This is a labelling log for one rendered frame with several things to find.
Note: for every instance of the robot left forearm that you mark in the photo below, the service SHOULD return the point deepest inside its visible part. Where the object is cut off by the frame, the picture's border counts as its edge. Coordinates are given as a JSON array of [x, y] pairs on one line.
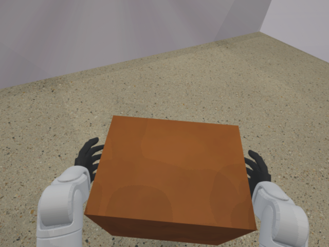
[[60, 209]]

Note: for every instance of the robot right forearm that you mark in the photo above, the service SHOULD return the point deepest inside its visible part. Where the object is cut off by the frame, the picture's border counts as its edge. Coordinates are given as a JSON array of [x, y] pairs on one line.
[[283, 224]]

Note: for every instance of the robot left hand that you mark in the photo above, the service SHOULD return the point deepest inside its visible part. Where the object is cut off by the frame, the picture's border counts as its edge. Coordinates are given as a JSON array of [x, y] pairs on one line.
[[86, 159]]

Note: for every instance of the robot right hand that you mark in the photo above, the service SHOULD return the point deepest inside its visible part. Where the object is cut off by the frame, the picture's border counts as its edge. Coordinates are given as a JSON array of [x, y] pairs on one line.
[[259, 172]]

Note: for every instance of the carton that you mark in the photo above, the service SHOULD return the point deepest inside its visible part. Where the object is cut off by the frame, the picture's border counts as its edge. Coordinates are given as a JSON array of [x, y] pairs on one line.
[[172, 180]]

